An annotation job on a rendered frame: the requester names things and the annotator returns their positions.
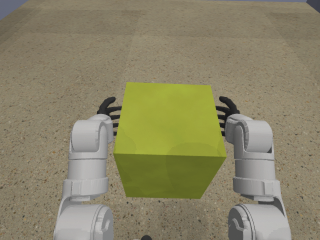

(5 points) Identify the carton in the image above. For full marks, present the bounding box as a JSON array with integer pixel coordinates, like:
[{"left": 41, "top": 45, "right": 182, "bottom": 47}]
[{"left": 113, "top": 82, "right": 227, "bottom": 199}]

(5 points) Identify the left robot upper arm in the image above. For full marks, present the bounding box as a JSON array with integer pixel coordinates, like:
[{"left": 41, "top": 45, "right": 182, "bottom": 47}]
[{"left": 54, "top": 204, "right": 114, "bottom": 240}]

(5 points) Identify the right robot upper arm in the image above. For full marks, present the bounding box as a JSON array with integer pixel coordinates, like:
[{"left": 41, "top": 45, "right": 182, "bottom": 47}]
[{"left": 228, "top": 203, "right": 291, "bottom": 240}]

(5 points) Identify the right robot forearm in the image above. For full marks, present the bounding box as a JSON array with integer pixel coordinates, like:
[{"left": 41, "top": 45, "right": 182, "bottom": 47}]
[{"left": 225, "top": 114, "right": 292, "bottom": 240}]

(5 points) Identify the robot right hand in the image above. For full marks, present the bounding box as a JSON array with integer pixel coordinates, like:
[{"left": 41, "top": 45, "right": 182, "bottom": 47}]
[{"left": 215, "top": 96, "right": 240, "bottom": 137}]

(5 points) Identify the robot left hand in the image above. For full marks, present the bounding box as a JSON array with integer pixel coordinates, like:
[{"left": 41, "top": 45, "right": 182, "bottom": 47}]
[{"left": 97, "top": 97, "right": 122, "bottom": 136}]

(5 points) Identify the left robot forearm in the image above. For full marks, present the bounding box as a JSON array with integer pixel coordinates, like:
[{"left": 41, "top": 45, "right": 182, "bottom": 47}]
[{"left": 53, "top": 114, "right": 114, "bottom": 240}]

